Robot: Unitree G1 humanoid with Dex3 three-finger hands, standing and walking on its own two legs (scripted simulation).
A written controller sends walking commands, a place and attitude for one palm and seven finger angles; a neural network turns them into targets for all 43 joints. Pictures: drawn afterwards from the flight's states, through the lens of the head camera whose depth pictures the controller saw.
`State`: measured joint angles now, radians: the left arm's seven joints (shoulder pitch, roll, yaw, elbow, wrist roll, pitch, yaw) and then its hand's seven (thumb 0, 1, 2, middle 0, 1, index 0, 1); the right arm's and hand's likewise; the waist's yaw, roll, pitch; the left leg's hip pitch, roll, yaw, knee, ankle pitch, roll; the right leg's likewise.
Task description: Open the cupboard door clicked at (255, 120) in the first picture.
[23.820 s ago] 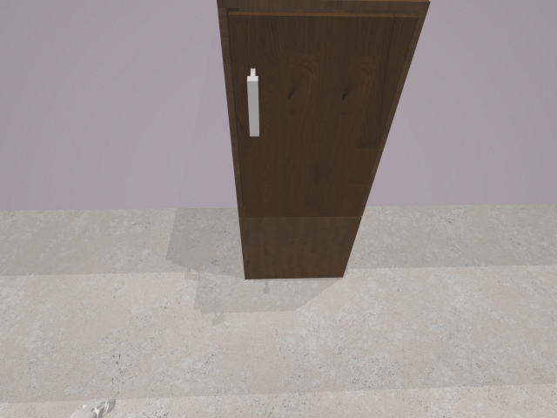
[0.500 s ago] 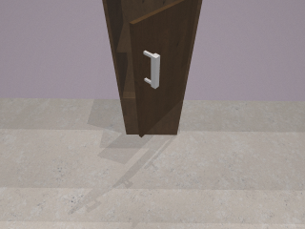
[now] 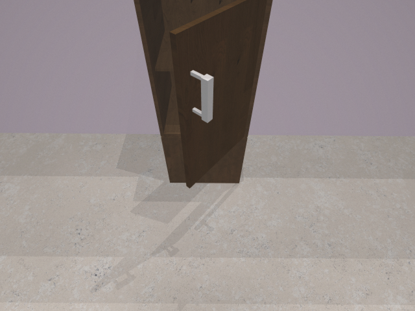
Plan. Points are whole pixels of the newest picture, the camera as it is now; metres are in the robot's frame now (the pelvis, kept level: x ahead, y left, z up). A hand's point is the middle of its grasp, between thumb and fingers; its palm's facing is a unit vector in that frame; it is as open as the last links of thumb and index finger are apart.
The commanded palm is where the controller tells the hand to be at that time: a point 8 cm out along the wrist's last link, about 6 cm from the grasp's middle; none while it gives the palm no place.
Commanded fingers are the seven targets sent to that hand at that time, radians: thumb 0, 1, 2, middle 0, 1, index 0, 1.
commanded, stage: walk to a spot facing it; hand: left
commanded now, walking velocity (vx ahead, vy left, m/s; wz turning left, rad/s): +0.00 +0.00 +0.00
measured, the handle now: (201, 96) +0.61 +0.05 +0.07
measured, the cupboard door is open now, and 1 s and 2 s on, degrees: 50 50 50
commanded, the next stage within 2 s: none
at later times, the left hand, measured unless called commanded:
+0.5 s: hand out of the picture +0.09 +0.17 -0.18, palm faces -0.14 -0.95 -0.27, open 7.4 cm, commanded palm none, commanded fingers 0.00 0.90 0.90 -0.20 -0.30 -0.20 -0.30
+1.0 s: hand (137, 310) +0.16 +0.17 -0.19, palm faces -0.38 -0.90 -0.22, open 7.4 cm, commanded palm none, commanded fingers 0.00 0.90 0.90 -0.20 -0.30 -0.20 -0.30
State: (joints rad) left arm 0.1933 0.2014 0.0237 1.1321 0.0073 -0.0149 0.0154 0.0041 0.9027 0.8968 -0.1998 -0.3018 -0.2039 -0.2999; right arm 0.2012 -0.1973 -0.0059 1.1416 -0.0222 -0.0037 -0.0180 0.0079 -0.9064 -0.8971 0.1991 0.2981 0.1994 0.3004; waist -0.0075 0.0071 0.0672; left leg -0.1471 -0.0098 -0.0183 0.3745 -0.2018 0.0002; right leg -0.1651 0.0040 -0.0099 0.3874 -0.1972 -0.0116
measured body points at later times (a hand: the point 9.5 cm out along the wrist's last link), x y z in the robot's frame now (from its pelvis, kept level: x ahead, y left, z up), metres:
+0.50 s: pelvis +0.00 -0.02 -0.02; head +0.04 -0.05 +0.42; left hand +0.10 +0.22 -0.16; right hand +0.00 -0.28 -0.19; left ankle +0.00 +0.12 -0.74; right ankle -0.01 -0.11 -0.75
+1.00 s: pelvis +0.02 +0.00 -0.01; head +0.08 +0.00 +0.43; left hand +0.18 +0.22 -0.17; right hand +0.03 -0.28 -0.13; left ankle +0.09 +0.11 -0.75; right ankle -0.02 -0.11 -0.73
